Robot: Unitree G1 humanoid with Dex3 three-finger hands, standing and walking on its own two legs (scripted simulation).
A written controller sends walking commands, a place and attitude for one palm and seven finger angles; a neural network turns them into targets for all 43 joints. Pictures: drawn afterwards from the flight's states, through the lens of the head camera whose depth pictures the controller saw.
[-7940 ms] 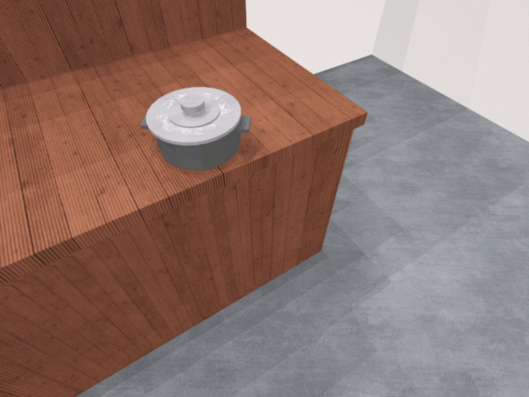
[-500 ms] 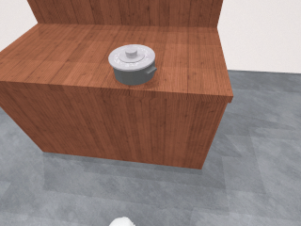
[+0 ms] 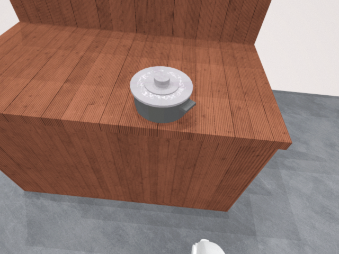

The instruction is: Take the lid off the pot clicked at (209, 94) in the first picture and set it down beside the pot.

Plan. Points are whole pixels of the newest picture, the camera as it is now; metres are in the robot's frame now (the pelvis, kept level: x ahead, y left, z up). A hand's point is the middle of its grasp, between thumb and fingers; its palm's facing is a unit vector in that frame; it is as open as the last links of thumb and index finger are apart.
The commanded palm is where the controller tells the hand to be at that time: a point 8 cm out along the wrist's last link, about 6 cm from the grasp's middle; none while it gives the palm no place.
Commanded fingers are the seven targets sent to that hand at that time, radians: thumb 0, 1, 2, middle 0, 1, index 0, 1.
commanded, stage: take the last steps up to it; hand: left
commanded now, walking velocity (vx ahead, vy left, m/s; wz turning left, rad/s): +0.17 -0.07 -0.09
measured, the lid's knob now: (161, 78) +0.59 +0.07 +0.08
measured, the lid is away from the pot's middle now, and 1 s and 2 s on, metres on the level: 0.00 0.00 0.00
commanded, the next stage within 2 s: come to a stop and stand still in 0.04 s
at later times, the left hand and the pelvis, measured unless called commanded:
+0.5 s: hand (107, 238) +0.19 +0.18 -0.17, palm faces -0.01 -0.96 -0.27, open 7.2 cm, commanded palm none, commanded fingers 0.00 0.90 0.90 -0.20 -0.30 -0.20 -0.30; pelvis +0.09 -0.01 -0.01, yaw -1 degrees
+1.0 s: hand out of the picture +0.05 +0.26 -0.18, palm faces -0.01 -0.98 -0.21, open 7.4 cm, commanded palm none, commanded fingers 0.00 0.90 0.90 -0.20 -0.30 -0.20 -0.30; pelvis +0.04 +0.07 +0.00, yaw -3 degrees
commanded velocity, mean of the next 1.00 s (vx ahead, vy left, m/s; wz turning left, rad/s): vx -0.09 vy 0.02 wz -0.01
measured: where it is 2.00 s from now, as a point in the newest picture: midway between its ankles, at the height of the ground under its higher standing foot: outside the picture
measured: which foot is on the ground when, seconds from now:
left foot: down 0.00-0.22, up 0.24-0.64, down 0.66-1.00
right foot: up 0.00-0.20, down 0.22-0.68, up 0.70-1.00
